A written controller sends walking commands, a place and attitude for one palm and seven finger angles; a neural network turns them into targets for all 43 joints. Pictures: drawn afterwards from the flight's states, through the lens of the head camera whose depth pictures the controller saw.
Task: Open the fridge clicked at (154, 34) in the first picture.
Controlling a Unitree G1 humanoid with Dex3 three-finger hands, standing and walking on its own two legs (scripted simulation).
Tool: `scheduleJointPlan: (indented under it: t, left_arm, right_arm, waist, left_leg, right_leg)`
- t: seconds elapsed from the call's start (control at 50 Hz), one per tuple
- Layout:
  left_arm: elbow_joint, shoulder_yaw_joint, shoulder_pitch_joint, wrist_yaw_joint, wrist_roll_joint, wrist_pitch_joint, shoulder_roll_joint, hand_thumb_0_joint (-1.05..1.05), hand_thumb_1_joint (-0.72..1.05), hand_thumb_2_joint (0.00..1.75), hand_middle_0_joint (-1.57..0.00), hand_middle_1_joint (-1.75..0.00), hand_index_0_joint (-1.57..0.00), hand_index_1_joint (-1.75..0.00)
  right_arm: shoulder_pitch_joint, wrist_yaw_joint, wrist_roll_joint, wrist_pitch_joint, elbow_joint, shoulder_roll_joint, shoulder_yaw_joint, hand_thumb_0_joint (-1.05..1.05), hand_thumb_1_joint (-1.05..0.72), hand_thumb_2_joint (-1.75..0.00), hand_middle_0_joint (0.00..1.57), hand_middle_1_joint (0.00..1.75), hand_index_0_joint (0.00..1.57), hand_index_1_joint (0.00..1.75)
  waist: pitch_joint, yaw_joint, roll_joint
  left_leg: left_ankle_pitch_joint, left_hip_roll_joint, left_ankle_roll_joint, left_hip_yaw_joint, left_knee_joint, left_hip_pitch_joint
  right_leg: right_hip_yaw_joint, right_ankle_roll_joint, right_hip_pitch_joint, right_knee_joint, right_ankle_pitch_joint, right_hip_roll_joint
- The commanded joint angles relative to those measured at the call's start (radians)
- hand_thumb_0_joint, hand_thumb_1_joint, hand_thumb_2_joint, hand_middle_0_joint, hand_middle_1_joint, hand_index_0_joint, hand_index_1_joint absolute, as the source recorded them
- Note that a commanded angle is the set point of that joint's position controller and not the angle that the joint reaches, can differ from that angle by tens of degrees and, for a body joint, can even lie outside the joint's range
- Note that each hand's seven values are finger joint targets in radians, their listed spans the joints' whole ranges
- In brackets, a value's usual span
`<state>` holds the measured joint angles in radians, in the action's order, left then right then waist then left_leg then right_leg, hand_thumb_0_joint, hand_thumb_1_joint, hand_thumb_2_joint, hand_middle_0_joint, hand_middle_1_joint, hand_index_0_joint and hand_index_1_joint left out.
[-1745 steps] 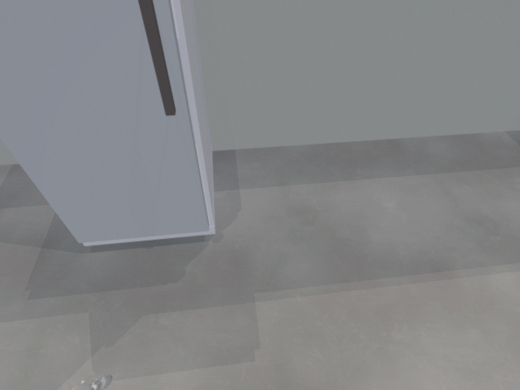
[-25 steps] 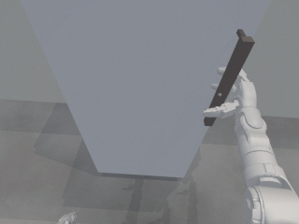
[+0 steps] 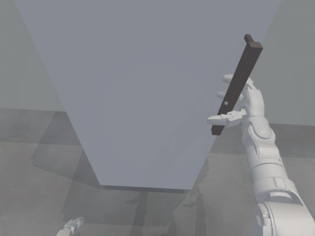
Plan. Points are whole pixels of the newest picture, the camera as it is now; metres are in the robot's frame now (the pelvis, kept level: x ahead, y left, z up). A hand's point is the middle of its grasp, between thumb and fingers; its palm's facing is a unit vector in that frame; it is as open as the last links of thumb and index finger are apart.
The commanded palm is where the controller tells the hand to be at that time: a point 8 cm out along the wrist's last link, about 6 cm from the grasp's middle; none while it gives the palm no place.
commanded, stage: grip the handle and tug to test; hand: right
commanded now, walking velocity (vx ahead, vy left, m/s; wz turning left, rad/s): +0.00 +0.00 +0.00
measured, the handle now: (229, 92) +0.48 -0.14 +0.13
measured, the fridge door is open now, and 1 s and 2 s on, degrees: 0 0 4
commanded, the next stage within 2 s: pull the door a little, standing still in 1.26 s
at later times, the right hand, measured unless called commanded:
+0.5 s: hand (227, 104) +0.42 -0.12 +0.14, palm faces -0.03 +1.00 -0.01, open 6.3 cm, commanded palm +0.39 -0.17 +0.14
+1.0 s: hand (226, 104) +0.42 -0.12 +0.14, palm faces -0.03 +1.00 +0.00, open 6.1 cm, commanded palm +0.38 -0.18 +0.14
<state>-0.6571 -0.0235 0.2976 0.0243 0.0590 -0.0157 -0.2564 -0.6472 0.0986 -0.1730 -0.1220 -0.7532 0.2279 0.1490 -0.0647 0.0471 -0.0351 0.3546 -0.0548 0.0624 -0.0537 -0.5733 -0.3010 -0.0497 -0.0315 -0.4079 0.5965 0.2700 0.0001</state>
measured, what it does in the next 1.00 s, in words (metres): stands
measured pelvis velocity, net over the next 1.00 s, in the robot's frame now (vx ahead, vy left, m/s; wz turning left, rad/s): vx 0.00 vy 0.00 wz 0.01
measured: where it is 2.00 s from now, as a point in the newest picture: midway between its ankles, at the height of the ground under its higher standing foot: outside the picture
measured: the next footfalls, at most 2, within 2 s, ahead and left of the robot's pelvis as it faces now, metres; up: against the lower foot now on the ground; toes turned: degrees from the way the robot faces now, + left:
none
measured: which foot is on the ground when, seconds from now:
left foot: down 0.00-1.00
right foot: down 0.00-1.00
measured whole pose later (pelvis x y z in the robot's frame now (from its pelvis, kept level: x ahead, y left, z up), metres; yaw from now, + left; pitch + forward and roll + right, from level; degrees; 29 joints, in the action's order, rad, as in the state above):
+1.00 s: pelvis +0.00 +0.00 +0.00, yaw +1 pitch +4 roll +0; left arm -0.65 -0.02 0.29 0.03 0.06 0.00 -0.25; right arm -0.59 0.07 -0.17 -0.08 -0.66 0.22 0.15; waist -0.06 0.05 -0.03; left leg 0.34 -0.06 0.06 -0.04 -0.55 -0.27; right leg -0.06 -0.03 -0.37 0.57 0.26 0.00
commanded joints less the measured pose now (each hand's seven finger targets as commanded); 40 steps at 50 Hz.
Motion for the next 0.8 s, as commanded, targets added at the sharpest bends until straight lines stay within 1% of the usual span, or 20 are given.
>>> scheduleJointPlan:
  t: [0.0,0.02,0.06,0.08,0.12,0.2,0.22,0.24,0.28,0.34,0.36,0.42,0.44,0.5,0.52,0.58,0.64,0.68,0.74,0.78]
  left_arm:
    - [0.126,0.048,-0.013,0.010,0.002,-0.042,-0.135,0.00,0.90,0.90,-0.20,-0.30,-0.20,-0.30]
    - [0.127,0.047,-0.017,0.011,0.002,-0.039,-0.134,0.00,0.90,0.90,-0.20,-0.30,-0.20,-0.30]
    - [0.126,0.047,-0.020,0.010,0.002,-0.042,-0.129,0.00,0.90,0.90,-0.20,-0.30,-0.20,-0.30]
    - [0.126,0.050,-0.015,0.010,0.001,-0.042,-0.132,0.00,0.90,0.90,-0.20,-0.30,-0.20,-0.30]
    - [0.121,0.048,-0.018,0.011,0.000,-0.042,-0.134,0.00,0.90,0.90,-0.20,-0.30,-0.20,-0.30]
    - [0.128,0.049,-0.025,0.006,-0.001,-0.049,-0.129,0.00,0.90,0.90,-0.20,-0.30,-0.20,-0.30]
    - [0.127,0.051,-0.022,0.007,-0.003,-0.048,-0.132,0.00,0.90,0.90,-0.20,-0.30,-0.20,-0.30]
    - [0.130,0.049,-0.031,0.006,-0.001,-0.048,-0.129,0.00,0.90,0.90,-0.20,-0.30,-0.20,-0.30]
    - [0.126,0.050,-0.025,0.008,-0.003,-0.047,-0.130,0.00,0.90,0.90,-0.20,-0.30,-0.20,-0.30]
    - [0.128,0.048,-0.033,0.012,-0.001,-0.043,-0.135,0.00,0.90,0.90,-0.20,-0.30,-0.20,-0.30]
    - [0.130,0.045,-0.036,0.011,0.000,-0.044,-0.129,0.00,0.90,0.90,-0.20,-0.30,-0.20,-0.30]
    - [0.126,0.047,-0.036,0.012,0.001,-0.044,-0.130,0.00,0.90,0.90,-0.20,-0.30,-0.20,-0.30]
    - [0.125,0.047,-0.033,0.013,0.000,-0.044,-0.131,0.00,0.90,0.90,-0.20,-0.30,-0.20,-0.30]
    - [0.132,0.049,-0.033,0.007,-0.001,-0.049,-0.128,0.00,0.90,0.90,-0.20,-0.30,-0.20,-0.30]
    - [0.127,0.051,-0.030,0.009,-0.002,-0.047,-0.132,0.00,0.90,0.90,-0.20,-0.30,-0.20,-0.30]
    - [0.125,0.050,-0.025,0.009,-0.004,-0.044,-0.132,0.00,0.90,0.90,-0.20,-0.30,-0.20,-0.30]
    - [0.125,0.050,-0.031,0.013,-0.003,-0.040,-0.135,0.00,0.90,0.90,-0.20,-0.30,-0.20,-0.30]
    - [0.128,0.049,-0.027,0.014,-0.004,-0.038,-0.133,0.00,0.90,0.90,-0.20,-0.30,-0.20,-0.30]
    - [0.125,0.046,-0.034,0.016,-0.002,-0.035,-0.131,0.00,0.90,0.90,-0.20,-0.30,-0.20,-0.30]
    - [0.125,0.048,-0.028,0.016,-0.003,-0.035,-0.131,0.00,0.90,0.90,-0.20,-0.30,-0.20,-0.30]
  right_arm:
    - [-0.434,0.003,-0.016,-0.063,0.240,0.163,0.040,0.00,0.08,-0.48,0.35,1.26,0.35,1.26]
    - [-0.432,0.000,-0.013,-0.062,0.247,0.175,0.047,0.00,0.03,-0.50,0.35,1.27,0.35,1.27]
    - [-0.480,-0.006,-0.011,-0.061,0.258,0.133,0.010,0.00,-0.06,-0.54,0.36,1.28,0.36,1.28]
    - [-0.459,-0.011,-0.009,-0.062,0.258,0.138,0.014,0.00,-0.11,-0.56,0.36,1.29,0.36,1.29]
    - [-0.451,-0.016,-0.006,-0.065,0.266,0.177,0.047,0.00,-0.20,-0.60,0.38,1.30,0.38,1.30]
    - [-0.424,-0.017,-0.006,-0.072,0.303,0.120,0.007,0.00,-0.39,-0.68,0.40,1.33,0.40,1.33]
    - [-0.413,-0.018,-0.006,-0.072,0.313,0.142,0.023,0.00,-0.43,-0.70,0.40,1.33,0.40,1.33]
    - [-0.416,-0.013,-0.007,-0.070,0.320,0.111,-0.006,0.00,-0.48,-0.72,0.41,1.34,0.41,1.34]
    - [-0.417,-0.013,-0.007,-0.065,0.302,0.102,-0.016,0.00,-0.57,-0.76,0.42,1.35,0.42,1.35]
    - [-0.405,-0.015,-0.007,-0.058,0.300,0.162,0.035,0.00,-0.71,-0.82,0.43,1.37,0.43,1.37]
    - [-0.428,-0.011,-0.006,-0.056,0.306,0.118,-0.007,0.00,-0.76,-0.84,0.44,1.38,0.44,1.38]
    - [-0.417,-0.015,-0.009,-0.052,0.284,0.136,0.016,0.00,-0.90,-0.90,0.45,1.40,0.45,1.40]
    - [-0.448,-0.016,-0.006,-0.056,0.305,0.154,0.025,0.00,-0.90,-0.90,0.45,1.40,0.45,1.40]
    - [-0.394,-0.015,-0.007,-0.058,0.323,0.102,-0.007,0.00,-0.90,-0.90,0.45,1.40,0.45,1.40]
    - [-0.400,-0.017,-0.006,-0.056,0.322,0.129,0.011,0.00,-0.90,-0.90,0.45,1.40,0.45,1.40]
    - [-0.420,-0.022,-0.003,-0.055,0.314,0.114,-0.008,0.00,-0.90,-0.90,0.45,1.40,0.45,1.40]
    - [-0.395,-0.021,-0.005,-0.049,0.302,0.161,0.040,0.00,-0.90,-0.90,0.45,1.40,0.45,1.40]
    - [-0.408,-0.019,-0.006,-0.047,0.304,0.147,0.023,0.00,-0.90,-0.90,0.45,1.40,0.45,1.40]
    - [-0.434,-0.015,-0.003,-0.042,0.300,0.159,0.032,0.00,-0.90,-0.90,0.45,1.40,0.45,1.40]
    - [-0.429,-0.016,-0.003,-0.045,0.300,0.153,0.027,0.00,-0.90,-0.90,0.45,1.40,0.45,1.40]
  waist:
    - [-0.299,0.004,0.082]
    - [-0.291,-0.001,0.063]
    - [-0.272,0.015,0.046]
    - [-0.273,0.013,0.068]
    - [-0.298,0.000,0.045]
    - [-0.327,-0.001,0.041]
    - [-0.336,-0.008,0.042]
    - [-0.324,-0.001,0.025]
    - [-0.289,0.010,0.064]
    - [-0.290,-0.005,0.065]
    - [-0.280,0.005,0.056]
    - [-0.266,0.001,0.043]
    - [-0.285,0.003,0.026]
    - [-0.317,-0.007,0.024]
    - [-0.323,-0.006,0.028]
    - [-0.289,0.006,0.065]
    - [-0.296,-0.006,0.078]
    - [-0.282,0.001,0.098]
    - [-0.283,-0.002,0.034]
    - [-0.286,0.001,0.057]
  left_leg:
    - [-0.492,0.025,-0.053,0.057,0.071,0.007]
    - [-0.472,0.025,-0.052,0.057,0.073,0.003]
    - [-0.432,0.022,-0.049,0.051,0.080,-0.030]
    - [-0.431,0.023,-0.049,0.051,0.080,-0.020]
    - [-0.432,0.022,-0.044,0.053,0.075,-0.013]
    - [-0.452,0.019,-0.043,0.046,0.069,-0.017]
    - [-0.453,0.018,-0.041,0.045,0.067,-0.007]
    - [-0.453,0.018,-0.043,0.046,0.070,-0.017]
    - [-0.436,0.018,-0.045,0.043,0.078,-0.019]
    - [-0.441,0.021,-0.045,0.050,0.081,0.001]
    - [-0.433,0.020,-0.045,0.048,0.083,-0.010]
    - [-0.413,0.019,-0.043,0.048,0.087,-0.023]
    - [-0.409,0.021,-0.042,0.050,0.087,-0.021]
    - [-0.442,0.018,-0.038,0.040,0.074,-0.016]
    - [-0.441,0.018,-0.039,0.041,0.076,-0.013]
    - [-0.438,0.018,-0.041,0.041,0.081,-0.006]
    - [-0.454,0.021,-0.046,0.052,0.086,0.010]
    - [-0.457,0.023,-0.047,0.049,0.087,0.023]
    - [-0.446,0.023,-0.043,0.051,0.088,0.002]
    - [-0.439,0.023,-0.043,0.048,0.089,0.010]
  right_leg:
    - [0.055,-0.031,0.250,-0.011,-0.292,0.013]
    - [0.054,-0.029,0.246,-0.015,-0.275,0.012]
    - [0.060,-0.028,0.262,-0.017,-0.260,0.011]
    - [0.059,-0.030,0.260,-0.012,-0.268,0.010]
    - [0.064,-0.027,0.274,-0.017,-0.274,0.010]
    - [0.069,-0.025,0.309,-0.014,-0.316,0.007]
    - [0.069,-0.023,0.310,-0.015,-0.321,0.005]
    - [0.066,-0.023,0.312,-0.015,-0.316,0.006]
    - [0.066,-0.027,0.293,-0.015,-0.301,0.006]
    - [0.062,-0.026,0.272,-0.027,-0.279,0.008]
    - [0.062,-0.026,0.278,-0.028,-0.274,0.009]
    - [0.063,-0.025,0.280,-0.025,-0.267,0.007]
    - [0.063,-0.024,0.289,-0.028,-0.267,0.007]
    - [0.069,-0.022,0.321,-0.021,-0.325,0.004]
    - [0.069,-0.021,0.321,-0.021,-0.324,0.003]
    - [0.069,-0.025,0.296,-0.022,-0.312,0.006]
    - [0.059,-0.027,0.280,-0.028,-0.295,0.008]
    - [0.057,-0.030,0.266,-0.029,-0.292,0.009]
    - [0.059,-0.026,0.282,-0.030,-0.288,0.010]
    - [0.062,-0.028,0.282,-0.026,-0.293,0.010]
